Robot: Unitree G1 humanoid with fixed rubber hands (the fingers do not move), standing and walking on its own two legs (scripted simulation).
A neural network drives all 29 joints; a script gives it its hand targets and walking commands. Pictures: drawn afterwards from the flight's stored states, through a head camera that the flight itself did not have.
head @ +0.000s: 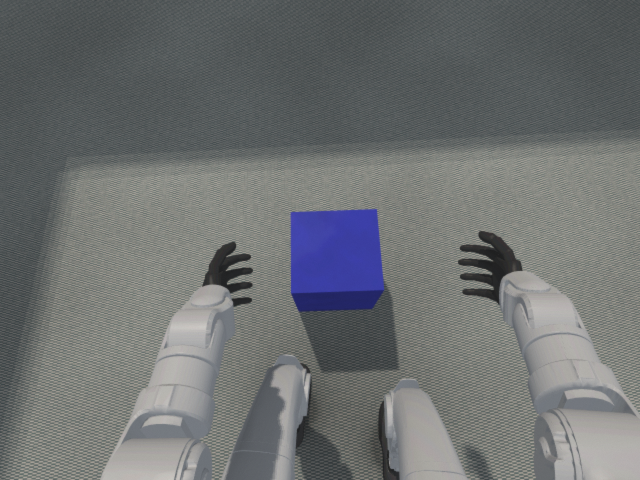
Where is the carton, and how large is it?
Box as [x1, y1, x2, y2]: [291, 209, 383, 311]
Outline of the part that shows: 376,209 291,212 291,294 299,311 372,308 383,290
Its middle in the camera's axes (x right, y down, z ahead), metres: +0.03 +0.08 +1.02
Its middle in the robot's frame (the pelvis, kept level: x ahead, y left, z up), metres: +0.51 +0.04 -0.56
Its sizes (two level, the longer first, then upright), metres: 0.210 0.200 0.250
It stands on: the floor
